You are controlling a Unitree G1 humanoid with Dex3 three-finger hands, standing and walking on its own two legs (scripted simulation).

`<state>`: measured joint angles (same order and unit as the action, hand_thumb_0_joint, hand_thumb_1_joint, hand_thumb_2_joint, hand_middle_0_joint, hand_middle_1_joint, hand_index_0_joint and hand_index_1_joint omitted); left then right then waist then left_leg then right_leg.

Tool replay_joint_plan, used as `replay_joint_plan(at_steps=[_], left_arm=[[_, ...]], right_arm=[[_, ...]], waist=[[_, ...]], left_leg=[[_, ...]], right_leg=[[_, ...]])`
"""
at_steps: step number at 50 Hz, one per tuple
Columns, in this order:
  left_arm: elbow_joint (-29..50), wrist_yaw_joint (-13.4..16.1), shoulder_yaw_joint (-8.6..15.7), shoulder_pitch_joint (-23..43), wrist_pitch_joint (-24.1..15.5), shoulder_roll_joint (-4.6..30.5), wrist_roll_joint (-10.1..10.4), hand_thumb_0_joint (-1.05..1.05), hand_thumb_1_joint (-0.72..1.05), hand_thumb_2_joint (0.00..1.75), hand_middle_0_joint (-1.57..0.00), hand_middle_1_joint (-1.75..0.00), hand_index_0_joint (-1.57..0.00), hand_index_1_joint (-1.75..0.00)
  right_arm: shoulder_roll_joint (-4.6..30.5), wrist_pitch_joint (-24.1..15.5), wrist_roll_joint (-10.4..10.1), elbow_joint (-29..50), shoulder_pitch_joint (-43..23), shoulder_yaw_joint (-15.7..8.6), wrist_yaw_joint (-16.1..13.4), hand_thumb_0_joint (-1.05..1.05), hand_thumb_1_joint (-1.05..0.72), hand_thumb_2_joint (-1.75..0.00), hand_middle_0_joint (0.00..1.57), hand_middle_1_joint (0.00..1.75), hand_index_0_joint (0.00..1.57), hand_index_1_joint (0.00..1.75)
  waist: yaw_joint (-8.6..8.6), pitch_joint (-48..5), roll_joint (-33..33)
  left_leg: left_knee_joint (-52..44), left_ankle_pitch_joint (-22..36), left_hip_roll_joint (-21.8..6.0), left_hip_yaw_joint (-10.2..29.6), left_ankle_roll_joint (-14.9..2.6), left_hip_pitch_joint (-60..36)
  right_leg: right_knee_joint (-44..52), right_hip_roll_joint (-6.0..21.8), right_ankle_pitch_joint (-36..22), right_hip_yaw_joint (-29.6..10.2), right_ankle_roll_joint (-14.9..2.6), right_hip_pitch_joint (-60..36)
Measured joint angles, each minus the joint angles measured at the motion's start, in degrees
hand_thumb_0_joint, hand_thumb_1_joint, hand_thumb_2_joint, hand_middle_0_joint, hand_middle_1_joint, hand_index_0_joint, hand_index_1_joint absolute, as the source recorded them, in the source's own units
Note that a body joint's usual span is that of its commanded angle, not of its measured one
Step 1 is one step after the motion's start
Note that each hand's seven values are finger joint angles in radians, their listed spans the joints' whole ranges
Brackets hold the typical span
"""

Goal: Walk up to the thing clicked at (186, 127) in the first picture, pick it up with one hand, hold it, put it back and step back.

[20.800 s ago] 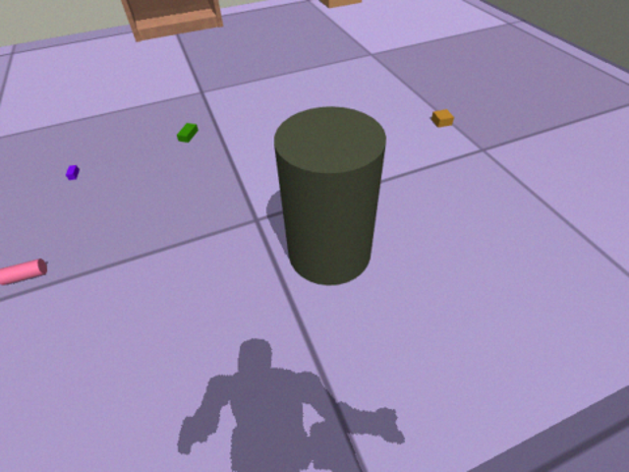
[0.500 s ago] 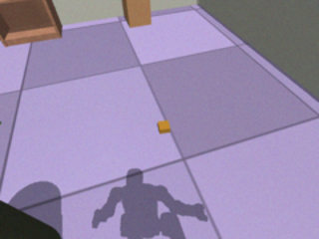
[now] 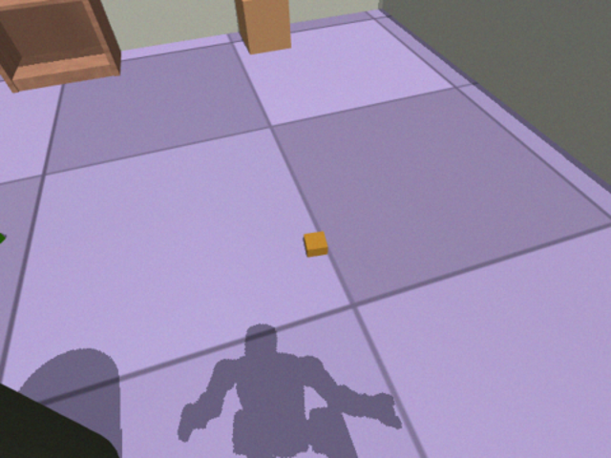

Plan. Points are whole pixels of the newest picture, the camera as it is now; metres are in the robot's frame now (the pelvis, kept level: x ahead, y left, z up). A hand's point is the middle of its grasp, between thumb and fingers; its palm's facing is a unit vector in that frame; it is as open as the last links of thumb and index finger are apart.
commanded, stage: stand
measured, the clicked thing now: out of the picture +1.10 +1.42 -0.76
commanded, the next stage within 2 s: walk up in 0.40 s
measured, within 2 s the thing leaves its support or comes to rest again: neither
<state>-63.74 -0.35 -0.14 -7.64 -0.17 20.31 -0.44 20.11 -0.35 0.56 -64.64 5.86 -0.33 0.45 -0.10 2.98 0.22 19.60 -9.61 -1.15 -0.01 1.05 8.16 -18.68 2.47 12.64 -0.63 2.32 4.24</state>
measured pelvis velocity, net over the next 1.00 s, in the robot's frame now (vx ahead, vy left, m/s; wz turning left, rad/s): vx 0.15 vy -0.06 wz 0.03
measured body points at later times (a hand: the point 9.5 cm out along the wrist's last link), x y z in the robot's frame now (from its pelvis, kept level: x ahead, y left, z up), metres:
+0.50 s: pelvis +0.01 +0.00 +0.00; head +0.00 +0.00 +0.45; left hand +0.07 +0.31 -0.13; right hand +0.07 -0.31 -0.13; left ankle +0.01 +0.13 -0.74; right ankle -0.03 -0.14 -0.74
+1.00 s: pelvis +0.15 -0.06 -0.01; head +0.16 -0.07 +0.44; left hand +0.14 +0.27 -0.11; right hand +0.23 -0.37 -0.14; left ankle +0.28 +0.11 -0.71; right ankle +0.07 -0.16 -0.75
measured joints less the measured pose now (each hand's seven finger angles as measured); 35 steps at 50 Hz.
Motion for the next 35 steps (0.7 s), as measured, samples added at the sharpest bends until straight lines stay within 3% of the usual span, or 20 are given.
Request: replay_joint_plan(at_steps=[20,24,27,29,31,33,34,35], left_arm=[[0.32,-0.05,0.08,-0.11,0.03,0.12,-0.13,0.01,0.91,0.89,-0.20,-0.30,-0.20,-0.30],[1.95,-2.05,1.97,-2.73,-0.36,1.12,-1.18,0.01,0.90,0.89,-0.20,-0.30,-0.20,-0.30],[2.76,-2.86,3.13,-4.17,0.02,2.62,-1.50,0.01,0.90,0.89,-0.20,-0.30,-0.20,-0.30],[3.13,-3.33,3.65,-4.30,-0.13,3.91,-1.41,0.01,0.91,0.89,-0.20,-0.30,-0.20,-0.30],[3.85,-3.80,4.22,-4.46,-0.54,4.82,-1.15,0.01,0.91,0.89,-0.20,-0.30,-0.20,-0.30],[4.98,-3.96,4.79,-5.13,-1.75,5.22,-0.99,0.01,0.91,0.89,-0.20,-0.30,-0.20,-0.30],[5.57,-3.76,5.13,-5.64,-2.63,5.27,-1.02,0.01,0.91,0.89,-0.20,-0.30,-0.20,-0.30],[6.19,-3.38,5.49,-6.26,-3.34,5.11,-1.29,0.01,0.91,0.89,-0.20,-0.30,-0.20,-0.30]], right_arm=[[-0.04,0.05,0.00,0.40,0.39,-0.04,0.01,0.01,-0.90,-0.90,0.20,0.30,0.20,0.30],[0.13,-0.72,1.13,2.56,3.24,-2.19,1.88,0.01,-0.90,-0.90,0.21,0.30,0.20,0.30],[0.80,-1.45,1.67,4.34,4.76,-3.61,2.55,0.01,-0.90,-0.89,0.21,0.30,0.21,0.30],[1.18,-1.84,1.77,5.34,5.77,-4.23,2.65,0.01,-0.90,-0.89,0.21,0.30,0.21,0.30],[1.91,-1.59,1.89,5.85,6.84,-4.72,2.89,0.01,-0.90,-0.89,0.21,0.30,0.21,0.30],[3.20,-0.61,1.96,5.85,7.59,-5.26,3.05,0.01,-0.90,-0.90,0.21,0.30,0.21,0.30],[3.90,0.04,2.06,5.70,7.90,-5.53,2.86,0.01,-0.90,-0.90,0.21,0.30,0.21,0.30],[4.43,0.80,2.09,5.43,8.17,-5.72,2.53,0.01,-0.90,-0.90,0.21,0.30,0.20,0.30]], waist=[[0.08,-0.06,-0.33],[-0.38,-1.99,-1.03],[-0.25,-2.14,-0.79],[0.32,-1.24,-1.10],[0.80,-0.49,-1.10],[0.64,0.14,-0.16],[0.42,0.31,0.84],[0.05,0.15,1.80]], left_leg=[[0.05,0.11,-0.08,-0.10,-0.06,-0.07],[4.88,-8.05,0.33,-0.86,-2.30,1.41],[4.33,-4.79,-0.44,-1.55,-3.38,0.75],[3.70,-4.46,-0.71,-1.68,-2.99,-0.26],[3.43,-5.25,-1.07,-1.58,-2.26,-1.34],[6.94,-8.25,-2.07,-1.33,-2.00,-1.17],[12.04,-13.14,-2.86,-0.48,-2.82,0.35],[19.31,-17.38,-2.50,1.97,-3.06,3.09]], right_leg=[[0.27,-0.07,-0.33,-0.11,0.02,-0.16],[-9.27,0.23,12.47,-0.46,-2.91,3.62],[-20.00,-0.48,15.40,0.65,-3.56,9.16],[-21.85,-0.20,16.14,0.90,-3.70,11.74],[-19.60,0.44,14.64,1.25,-3.83,12.88],[-14.59,0.62,7.81,2.37,-3.53,11.74],[-13.90,-0.02,2.36,3.23,-3.16,11.10],[-14.83,-0.64,1.39,4.09,-3.02,10.98]])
